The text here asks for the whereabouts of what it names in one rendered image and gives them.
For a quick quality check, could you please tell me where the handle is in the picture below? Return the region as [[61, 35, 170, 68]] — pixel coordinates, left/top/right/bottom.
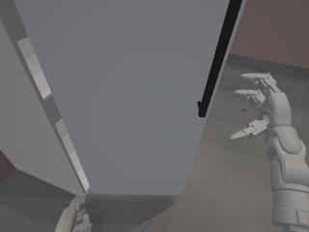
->
[[197, 0, 242, 118]]

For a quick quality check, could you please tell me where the fridge door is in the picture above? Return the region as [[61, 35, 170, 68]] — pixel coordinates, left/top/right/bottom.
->
[[14, 0, 246, 195]]

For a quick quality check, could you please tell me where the robot left hand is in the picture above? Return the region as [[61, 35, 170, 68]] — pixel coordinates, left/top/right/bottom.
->
[[54, 192, 92, 232]]

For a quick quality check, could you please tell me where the right robot forearm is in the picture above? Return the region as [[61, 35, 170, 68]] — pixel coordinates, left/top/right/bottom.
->
[[265, 126, 309, 232]]

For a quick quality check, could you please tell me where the robot right hand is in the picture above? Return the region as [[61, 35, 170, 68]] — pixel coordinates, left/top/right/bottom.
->
[[229, 72, 292, 143]]

